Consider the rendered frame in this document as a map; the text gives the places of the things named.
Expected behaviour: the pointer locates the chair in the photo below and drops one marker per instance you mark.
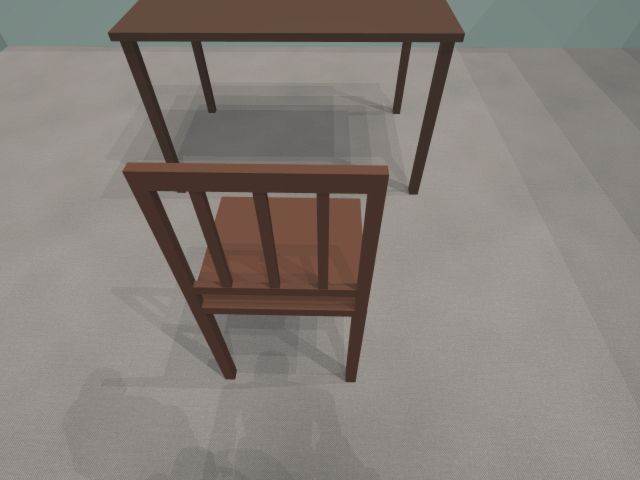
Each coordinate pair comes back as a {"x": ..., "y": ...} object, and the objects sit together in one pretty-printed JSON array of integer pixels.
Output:
[{"x": 271, "y": 255}]

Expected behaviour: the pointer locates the table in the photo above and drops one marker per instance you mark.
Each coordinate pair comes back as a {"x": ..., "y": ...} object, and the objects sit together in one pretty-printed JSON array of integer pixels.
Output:
[{"x": 199, "y": 21}]

